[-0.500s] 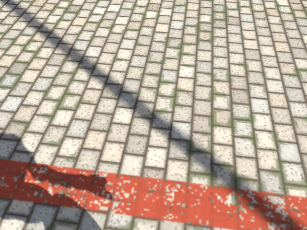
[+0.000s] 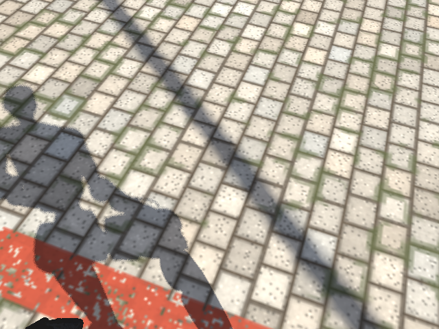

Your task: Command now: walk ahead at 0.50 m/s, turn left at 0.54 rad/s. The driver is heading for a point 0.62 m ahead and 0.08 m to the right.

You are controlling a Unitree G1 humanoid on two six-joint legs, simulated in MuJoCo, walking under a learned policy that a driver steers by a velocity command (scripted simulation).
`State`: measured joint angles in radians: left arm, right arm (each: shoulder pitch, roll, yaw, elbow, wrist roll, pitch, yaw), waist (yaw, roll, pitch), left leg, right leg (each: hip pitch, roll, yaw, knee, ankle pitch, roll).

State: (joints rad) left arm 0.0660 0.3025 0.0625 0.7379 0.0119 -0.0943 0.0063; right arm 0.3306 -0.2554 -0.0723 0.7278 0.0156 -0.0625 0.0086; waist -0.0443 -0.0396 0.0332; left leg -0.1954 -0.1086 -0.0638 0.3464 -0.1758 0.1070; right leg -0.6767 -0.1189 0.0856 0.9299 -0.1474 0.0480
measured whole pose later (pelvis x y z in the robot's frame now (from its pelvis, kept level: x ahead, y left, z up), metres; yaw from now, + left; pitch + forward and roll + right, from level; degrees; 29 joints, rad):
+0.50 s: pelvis +0.28 -0.06 +0.00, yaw +6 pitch +2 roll -1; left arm 0.35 0.25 0.05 0.83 0.00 -0.10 -0.03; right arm 0.20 -0.28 -0.05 0.69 0.01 -0.06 0.00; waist 0.05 0.05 0.01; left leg -0.64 0.09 -0.05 0.99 -0.21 0.01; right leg -0.17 0.07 -0.03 0.31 -0.17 -0.07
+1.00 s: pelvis +0.51 +0.02 -0.01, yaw +5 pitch +2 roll +0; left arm 0.19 0.30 0.04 0.80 0.00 -0.02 0.02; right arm 0.18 -0.24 -0.04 0.76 -0.02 -0.07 0.03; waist -0.01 -0.04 0.04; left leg -0.31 -0.04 0.05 0.40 -0.12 0.06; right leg -0.50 -0.07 0.04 0.89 -0.38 0.07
